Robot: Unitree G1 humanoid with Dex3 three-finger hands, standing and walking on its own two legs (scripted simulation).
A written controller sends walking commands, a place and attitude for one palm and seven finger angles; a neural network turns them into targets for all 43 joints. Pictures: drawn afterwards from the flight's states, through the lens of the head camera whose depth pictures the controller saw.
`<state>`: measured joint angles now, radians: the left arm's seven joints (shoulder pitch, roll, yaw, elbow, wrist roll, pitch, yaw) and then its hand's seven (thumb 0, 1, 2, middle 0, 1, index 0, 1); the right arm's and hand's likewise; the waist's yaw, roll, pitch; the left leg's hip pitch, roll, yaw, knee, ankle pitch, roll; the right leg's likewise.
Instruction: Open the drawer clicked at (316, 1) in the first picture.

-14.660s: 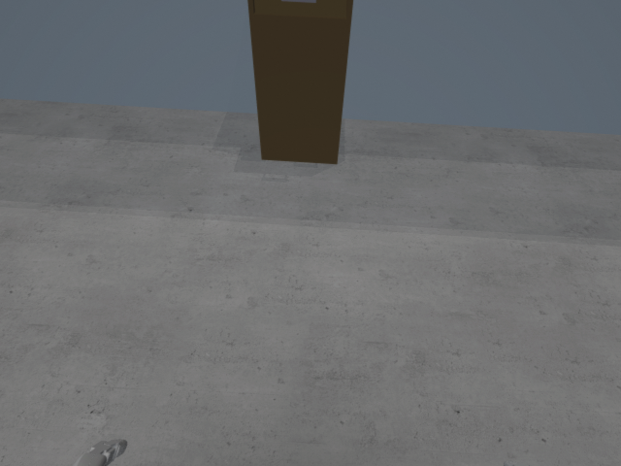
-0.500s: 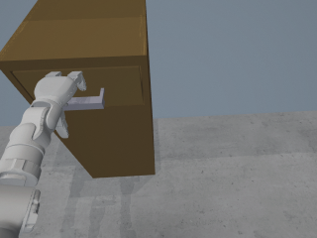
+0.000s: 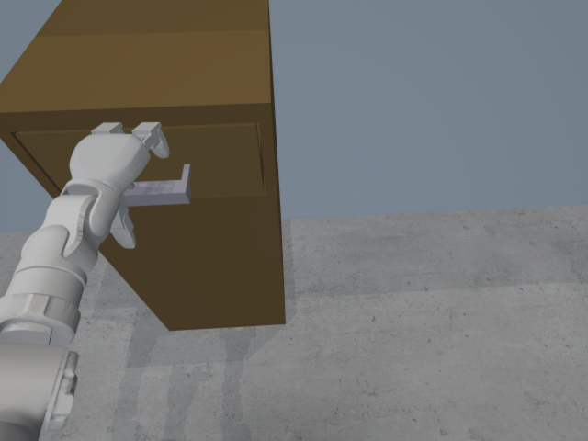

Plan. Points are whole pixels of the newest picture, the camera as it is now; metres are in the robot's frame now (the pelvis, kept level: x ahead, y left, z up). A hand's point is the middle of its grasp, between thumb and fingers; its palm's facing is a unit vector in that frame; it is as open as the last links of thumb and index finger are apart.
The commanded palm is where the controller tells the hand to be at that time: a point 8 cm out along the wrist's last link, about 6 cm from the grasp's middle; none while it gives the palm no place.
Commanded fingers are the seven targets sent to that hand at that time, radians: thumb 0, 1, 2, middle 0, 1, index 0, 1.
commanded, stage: move the hooked fingers above the handle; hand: left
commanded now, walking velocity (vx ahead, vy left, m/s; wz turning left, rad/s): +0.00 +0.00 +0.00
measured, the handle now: (150, 182) +0.49 +0.25 +0.04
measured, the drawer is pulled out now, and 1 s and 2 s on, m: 0.00 0.00 0.00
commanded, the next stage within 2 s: none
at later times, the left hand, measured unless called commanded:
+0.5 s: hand (123, 181) +0.44 +0.26 +0.10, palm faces +0.00 -0.03 -1.00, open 13.8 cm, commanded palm +0.42 +0.27 +0.16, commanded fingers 0.00 -0.50 0.30 -0.30 -1.20 -0.30 -1.20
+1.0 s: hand (121, 180) +0.44 +0.26 +0.10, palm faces +0.01 -0.03 -1.00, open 13.8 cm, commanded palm +0.42 +0.27 +0.16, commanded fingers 0.00 -0.50 0.30 -0.30 -1.20 -0.30 -1.20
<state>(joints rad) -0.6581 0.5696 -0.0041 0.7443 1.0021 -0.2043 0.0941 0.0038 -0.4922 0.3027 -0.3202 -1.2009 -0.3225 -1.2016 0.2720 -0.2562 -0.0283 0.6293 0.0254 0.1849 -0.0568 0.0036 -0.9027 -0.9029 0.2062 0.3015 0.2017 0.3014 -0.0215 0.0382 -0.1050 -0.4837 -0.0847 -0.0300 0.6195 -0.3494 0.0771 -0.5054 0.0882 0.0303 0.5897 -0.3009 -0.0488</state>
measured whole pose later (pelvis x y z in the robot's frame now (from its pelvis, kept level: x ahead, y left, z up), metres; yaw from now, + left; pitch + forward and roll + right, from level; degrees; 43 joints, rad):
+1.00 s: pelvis -0.01 +0.01 +0.00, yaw +1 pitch +12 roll -1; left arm -0.71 0.57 -0.05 0.77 1.00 -0.16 0.11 0.00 -0.49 0.30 -0.32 -1.20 -0.32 -1.20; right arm 0.32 -0.27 -0.04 0.66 0.03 0.17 -0.05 0.00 -0.90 -0.90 0.21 0.30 0.20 0.30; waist -0.02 0.05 -0.11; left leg -0.50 -0.10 -0.04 0.63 -0.34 0.09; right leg -0.51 0.08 0.02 0.59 -0.30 -0.04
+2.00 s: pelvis -0.01 +0.01 +0.00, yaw +0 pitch +13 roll -2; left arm -0.69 0.57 0.00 0.76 1.02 -0.17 0.15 0.00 -0.49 0.30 -0.32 -1.20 -0.33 -1.21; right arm 0.28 -0.25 -0.03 0.64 0.02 0.17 -0.05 0.00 -0.90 -0.90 0.21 0.30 0.20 0.30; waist -0.02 0.05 -0.10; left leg -0.52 -0.09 -0.03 0.65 -0.35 0.09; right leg -0.54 0.08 0.03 0.61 -0.30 -0.03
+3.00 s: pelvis +0.00 +0.00 -0.01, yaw -1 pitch +16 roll -1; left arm -0.67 0.56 0.02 0.89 1.05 -0.14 0.23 0.00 -0.49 0.30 -0.31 -1.21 -0.32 -1.20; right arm 0.31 -0.26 -0.04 0.65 0.02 0.17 -0.04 0.00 -0.90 -0.90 0.21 0.30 0.20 0.30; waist -0.04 0.05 -0.14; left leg -0.60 -0.07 -0.01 0.70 -0.38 0.08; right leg -0.62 0.10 0.04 0.66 -0.31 -0.05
